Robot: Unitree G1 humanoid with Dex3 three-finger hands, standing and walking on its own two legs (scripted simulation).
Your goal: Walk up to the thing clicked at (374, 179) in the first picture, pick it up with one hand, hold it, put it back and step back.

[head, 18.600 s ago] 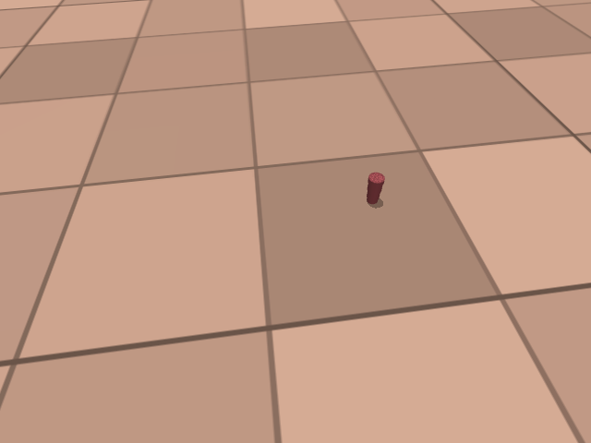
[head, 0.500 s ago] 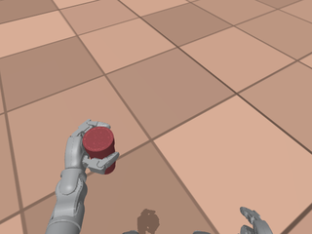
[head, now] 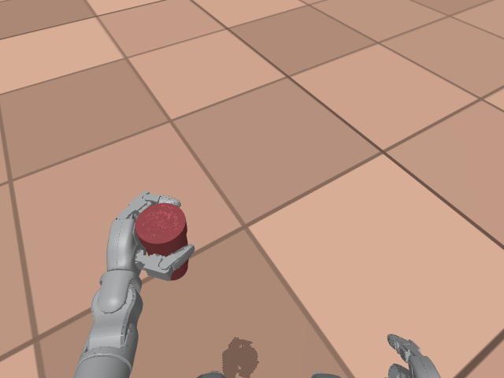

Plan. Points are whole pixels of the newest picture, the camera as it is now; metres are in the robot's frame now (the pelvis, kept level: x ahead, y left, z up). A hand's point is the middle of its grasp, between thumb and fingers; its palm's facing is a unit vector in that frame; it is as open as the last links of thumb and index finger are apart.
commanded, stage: hold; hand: left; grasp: from the side
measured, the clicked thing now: (167, 247) +0.32 +0.17 +0.01
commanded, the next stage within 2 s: crouch in 0.78 s
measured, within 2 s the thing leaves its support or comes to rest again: neither
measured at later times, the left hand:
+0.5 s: hand (164, 236) +0.32 +0.16 +0.04, palm faces +0.07 -1.00 -0.03, open 9.7 cm
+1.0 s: hand (166, 238) +0.32 +0.16 +0.04, palm faces +0.08 -1.00 -0.04, open 9.7 cm
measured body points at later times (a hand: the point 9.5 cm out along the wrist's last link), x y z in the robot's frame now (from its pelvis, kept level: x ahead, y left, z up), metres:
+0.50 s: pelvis +0.00 +0.00 +0.00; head +0.03 +0.01 +0.45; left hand +0.31 +0.22 +0.05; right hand +0.13 -0.24 -0.11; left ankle +0.02 +0.13 -0.71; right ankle +0.02 -0.14 -0.71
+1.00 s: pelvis +0.00 +0.00 +0.00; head +0.04 +0.01 +0.45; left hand +0.31 +0.22 +0.04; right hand +0.14 -0.24 -0.11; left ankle +0.02 +0.13 -0.71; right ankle +0.02 -0.14 -0.71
